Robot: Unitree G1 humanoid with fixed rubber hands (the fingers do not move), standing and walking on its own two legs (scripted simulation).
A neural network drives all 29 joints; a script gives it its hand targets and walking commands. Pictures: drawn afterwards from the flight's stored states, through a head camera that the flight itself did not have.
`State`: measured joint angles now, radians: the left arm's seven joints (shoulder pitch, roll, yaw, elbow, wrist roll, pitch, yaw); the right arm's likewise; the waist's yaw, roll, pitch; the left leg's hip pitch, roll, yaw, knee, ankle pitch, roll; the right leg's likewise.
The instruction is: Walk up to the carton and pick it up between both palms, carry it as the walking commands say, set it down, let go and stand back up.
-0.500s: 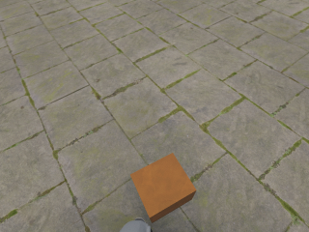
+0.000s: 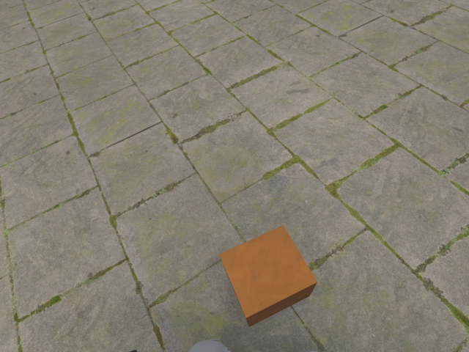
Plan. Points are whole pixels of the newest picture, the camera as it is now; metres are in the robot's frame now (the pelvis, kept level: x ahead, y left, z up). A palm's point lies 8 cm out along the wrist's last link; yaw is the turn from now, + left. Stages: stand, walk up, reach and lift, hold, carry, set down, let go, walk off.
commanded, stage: walk up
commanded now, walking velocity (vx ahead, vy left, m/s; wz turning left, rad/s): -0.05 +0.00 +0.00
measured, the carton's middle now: (266, 275) +0.43 -0.03 -0.66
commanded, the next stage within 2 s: none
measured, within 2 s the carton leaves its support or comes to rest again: neither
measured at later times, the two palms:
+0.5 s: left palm out of the picture +0.02 +0.27 -0.13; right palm out of the picture +0.04 -0.19 -0.14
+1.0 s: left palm out of the picture -0.01 +0.25 -0.13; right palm out of the picture +0.00 -0.23 -0.13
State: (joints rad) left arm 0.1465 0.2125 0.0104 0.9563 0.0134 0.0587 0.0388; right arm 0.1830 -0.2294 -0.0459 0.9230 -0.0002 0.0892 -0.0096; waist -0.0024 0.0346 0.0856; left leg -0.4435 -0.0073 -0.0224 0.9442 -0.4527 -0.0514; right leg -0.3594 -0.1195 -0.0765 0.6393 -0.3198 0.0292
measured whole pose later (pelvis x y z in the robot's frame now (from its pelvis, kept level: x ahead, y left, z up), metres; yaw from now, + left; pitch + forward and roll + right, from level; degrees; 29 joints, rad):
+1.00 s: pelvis -0.04 +0.01 +0.01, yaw +5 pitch -1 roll -2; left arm 0.20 0.21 0.01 0.98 0.02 0.08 0.00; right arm 0.27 -0.18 -0.05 0.97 0.00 0.04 -0.05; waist 0.00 0.04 0.06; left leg -0.27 0.02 -0.11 0.58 -0.29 -0.01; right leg -0.38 -0.04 -0.08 0.93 -0.38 0.06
